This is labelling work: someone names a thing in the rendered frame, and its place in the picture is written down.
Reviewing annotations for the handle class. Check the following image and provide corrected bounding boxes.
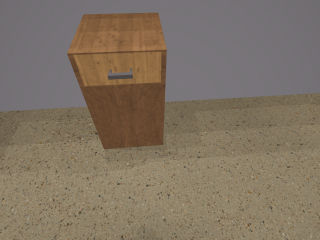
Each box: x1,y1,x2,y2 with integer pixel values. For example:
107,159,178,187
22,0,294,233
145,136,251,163
107,68,133,80

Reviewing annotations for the drawer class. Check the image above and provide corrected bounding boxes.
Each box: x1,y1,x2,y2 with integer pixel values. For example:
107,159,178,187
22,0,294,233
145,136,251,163
73,51,162,86

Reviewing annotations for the cabinet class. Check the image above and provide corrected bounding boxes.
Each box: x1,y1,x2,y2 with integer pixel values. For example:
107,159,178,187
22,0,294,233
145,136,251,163
67,12,167,149

